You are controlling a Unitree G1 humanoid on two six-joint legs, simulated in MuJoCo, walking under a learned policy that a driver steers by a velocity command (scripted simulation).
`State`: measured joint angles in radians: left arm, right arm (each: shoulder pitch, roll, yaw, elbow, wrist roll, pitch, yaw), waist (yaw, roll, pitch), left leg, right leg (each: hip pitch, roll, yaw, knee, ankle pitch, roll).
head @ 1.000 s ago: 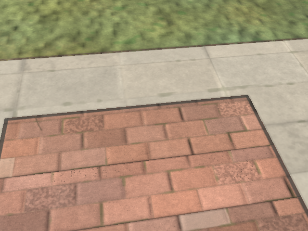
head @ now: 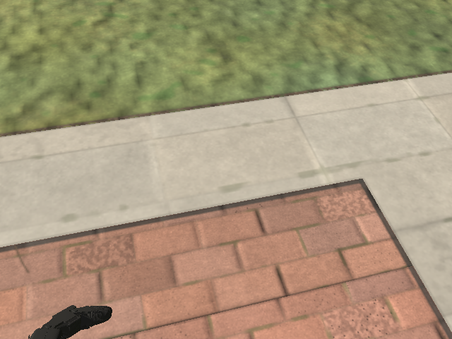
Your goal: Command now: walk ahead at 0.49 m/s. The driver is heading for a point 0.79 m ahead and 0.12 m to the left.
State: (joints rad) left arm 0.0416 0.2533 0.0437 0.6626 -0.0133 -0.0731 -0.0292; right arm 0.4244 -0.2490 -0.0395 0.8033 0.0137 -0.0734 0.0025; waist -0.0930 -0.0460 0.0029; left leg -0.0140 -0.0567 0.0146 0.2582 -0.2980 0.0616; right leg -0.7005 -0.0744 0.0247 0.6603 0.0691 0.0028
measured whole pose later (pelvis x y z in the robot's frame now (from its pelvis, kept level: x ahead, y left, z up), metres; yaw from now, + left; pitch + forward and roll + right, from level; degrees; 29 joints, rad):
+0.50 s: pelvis +0.28 -0.03 +0.00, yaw +9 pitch +1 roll -3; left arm 0.31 0.26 0.07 0.84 0.01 -0.10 -0.01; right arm 0.17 -0.29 -0.06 0.71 0.02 -0.03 0.01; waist 0.05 0.05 0.01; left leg -0.74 0.12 -0.08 0.86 0.02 0.00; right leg -0.02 0.04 -0.19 0.24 -0.24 -0.03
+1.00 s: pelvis +0.55 +0.09 +0.00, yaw +22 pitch +2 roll +0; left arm 0.08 0.29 0.04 0.73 0.00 -0.08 -0.01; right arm 0.31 -0.27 -0.05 0.70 0.00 -0.06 0.00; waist -0.05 -0.05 0.03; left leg -0.12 -0.10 -0.05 0.30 -0.21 0.09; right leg -0.70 -0.11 0.04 0.77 0.01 0.04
